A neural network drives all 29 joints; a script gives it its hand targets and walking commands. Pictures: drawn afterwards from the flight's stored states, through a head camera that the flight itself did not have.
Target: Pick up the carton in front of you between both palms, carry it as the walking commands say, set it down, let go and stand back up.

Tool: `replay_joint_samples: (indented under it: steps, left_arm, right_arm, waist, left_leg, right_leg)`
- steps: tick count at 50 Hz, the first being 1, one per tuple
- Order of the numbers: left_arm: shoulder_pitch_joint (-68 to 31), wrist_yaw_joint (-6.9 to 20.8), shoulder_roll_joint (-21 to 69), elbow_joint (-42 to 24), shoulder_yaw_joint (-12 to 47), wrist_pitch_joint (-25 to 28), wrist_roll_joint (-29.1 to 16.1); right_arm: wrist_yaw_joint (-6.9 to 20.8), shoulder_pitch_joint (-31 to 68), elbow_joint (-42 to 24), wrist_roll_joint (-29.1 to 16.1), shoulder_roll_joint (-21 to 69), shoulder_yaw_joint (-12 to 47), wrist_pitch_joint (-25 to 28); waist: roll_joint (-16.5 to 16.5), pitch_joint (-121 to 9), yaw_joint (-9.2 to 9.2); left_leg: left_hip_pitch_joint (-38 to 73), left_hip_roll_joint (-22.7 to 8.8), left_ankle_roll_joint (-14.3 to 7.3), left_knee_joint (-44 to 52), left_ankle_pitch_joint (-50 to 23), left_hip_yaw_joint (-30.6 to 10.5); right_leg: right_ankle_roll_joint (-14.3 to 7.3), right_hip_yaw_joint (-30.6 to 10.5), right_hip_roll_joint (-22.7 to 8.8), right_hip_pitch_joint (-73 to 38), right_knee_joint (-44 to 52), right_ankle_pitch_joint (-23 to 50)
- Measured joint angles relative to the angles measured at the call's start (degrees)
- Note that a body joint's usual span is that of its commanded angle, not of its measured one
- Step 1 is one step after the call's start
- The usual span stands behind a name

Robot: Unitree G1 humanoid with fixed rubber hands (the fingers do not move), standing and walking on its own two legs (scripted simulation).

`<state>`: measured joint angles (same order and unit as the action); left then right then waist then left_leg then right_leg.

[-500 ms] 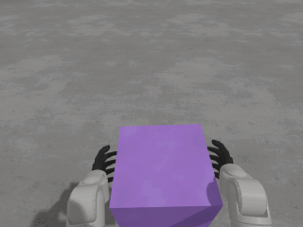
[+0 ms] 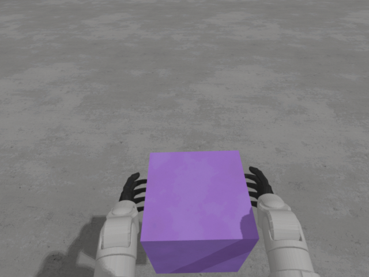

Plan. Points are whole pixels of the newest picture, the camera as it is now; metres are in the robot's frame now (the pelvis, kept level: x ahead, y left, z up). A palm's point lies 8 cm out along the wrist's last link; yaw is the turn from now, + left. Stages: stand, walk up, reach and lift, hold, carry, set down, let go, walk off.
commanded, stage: carry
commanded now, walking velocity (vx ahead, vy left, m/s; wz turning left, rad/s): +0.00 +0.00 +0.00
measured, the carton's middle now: (195, 214) +0.30 +0.00 -0.04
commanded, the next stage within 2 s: hold in 0.70 s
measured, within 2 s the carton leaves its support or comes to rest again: neither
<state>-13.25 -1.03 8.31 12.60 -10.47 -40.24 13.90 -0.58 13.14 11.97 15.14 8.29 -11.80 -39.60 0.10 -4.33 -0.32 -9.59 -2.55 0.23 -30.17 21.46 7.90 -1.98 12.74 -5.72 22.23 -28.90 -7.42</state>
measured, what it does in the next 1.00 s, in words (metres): stands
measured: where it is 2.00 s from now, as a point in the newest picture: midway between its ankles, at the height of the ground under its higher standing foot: outside the picture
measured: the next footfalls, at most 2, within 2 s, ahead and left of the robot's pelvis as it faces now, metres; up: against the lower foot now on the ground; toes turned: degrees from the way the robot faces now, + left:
none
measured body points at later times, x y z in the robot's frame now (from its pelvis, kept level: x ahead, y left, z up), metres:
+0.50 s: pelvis -0.01 -0.01 +0.00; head -0.03 -0.01 +0.45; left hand +0.29 +0.15 +0.03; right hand +0.29 -0.16 +0.03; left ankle -0.06 +0.11 -0.73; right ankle +0.09 -0.11 -0.73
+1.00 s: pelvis -0.02 -0.01 +0.01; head -0.04 -0.04 +0.46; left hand +0.28 +0.14 +0.04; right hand +0.28 -0.16 +0.04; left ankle -0.06 +0.12 -0.73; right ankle +0.08 -0.11 -0.73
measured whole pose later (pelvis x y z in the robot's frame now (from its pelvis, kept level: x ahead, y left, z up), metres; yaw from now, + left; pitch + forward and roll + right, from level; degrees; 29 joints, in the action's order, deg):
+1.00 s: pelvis -0.02 -0.01 +0.01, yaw +1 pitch -6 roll +0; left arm -13.4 0.6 8.4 14.1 -11.3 -36.8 13.6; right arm -2.2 12.5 8.0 15.1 8.2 -10.2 -41.1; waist -3.6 3.7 1.3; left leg -1.2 0.5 -0.1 -24.5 17.0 -2.3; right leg -1.3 4.4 -1.0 11.7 -20.8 -2.8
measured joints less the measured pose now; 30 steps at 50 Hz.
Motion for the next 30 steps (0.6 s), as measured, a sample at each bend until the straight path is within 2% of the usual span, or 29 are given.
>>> replay_joint_samples:
  steps: [3, 10, 30]
  left_arm:
    - [-0.22, -0.08, 0.06, -0.82, 0.0, 0.81, -0.34]
    - [1.45, -0.32, -0.25, -4.29, 1.3, -0.84, -1.29]
    - [0.86, 0.02, -0.15, -3.17, 0.75, -1.95, -0.84]
  right_arm:
    - [-0.18, -0.01, -1.26, -0.24, 0.01, 0.2, 0.59]
    - [-0.68, -1.3, -4.64, -1.46, -0.23, 1.63, -1.4]
    - [-0.53, -0.83, -3.72, -0.92, -0.15, 1.33, -2.62]
  waist:
    - [0.01, 0.47, 0.07]
    - [-0.67, 0.25, 0.45]
    - [-0.55, -0.29, 0.19]
  left_leg:
    - [-0.63, -0.07, 0.07, -0.54, -0.01, -0.11]
    - [-1.36, -0.27, 0.14, -1.03, -0.07, -0.24]
    - [-1.16, -0.5, 0.7, -0.51, -0.68, -0.54]
  right_leg:
    - [-0.1, 0.11, -0.02, 0.38, -0.09, 0.18]
    - [-0.22, 0.32, 0.06, 0.71, 0.14, 0.54]
    - [-0.75, 0.54, 0.22, 0.55, 0.28, 0.61]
